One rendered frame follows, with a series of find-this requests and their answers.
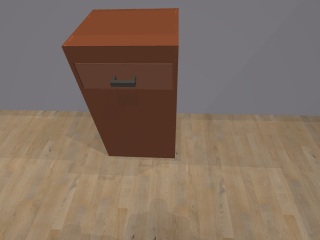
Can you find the drawer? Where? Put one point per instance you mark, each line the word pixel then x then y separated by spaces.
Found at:
pixel 148 75

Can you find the cabinet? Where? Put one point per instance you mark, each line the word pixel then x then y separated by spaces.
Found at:
pixel 132 122

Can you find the handle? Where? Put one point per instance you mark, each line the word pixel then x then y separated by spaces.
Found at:
pixel 123 83

